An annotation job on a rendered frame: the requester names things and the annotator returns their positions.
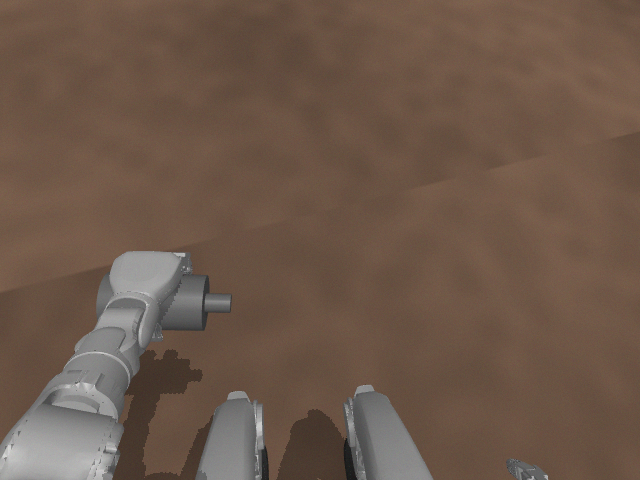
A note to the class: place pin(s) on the right robot hand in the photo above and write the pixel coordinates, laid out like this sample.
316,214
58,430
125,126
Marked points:
523,471

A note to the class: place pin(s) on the left robot hand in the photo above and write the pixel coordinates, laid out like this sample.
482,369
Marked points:
155,274

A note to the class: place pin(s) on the left robot arm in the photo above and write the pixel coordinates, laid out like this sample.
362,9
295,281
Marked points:
71,432

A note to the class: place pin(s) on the bottle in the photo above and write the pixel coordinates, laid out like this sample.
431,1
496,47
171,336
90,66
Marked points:
185,309

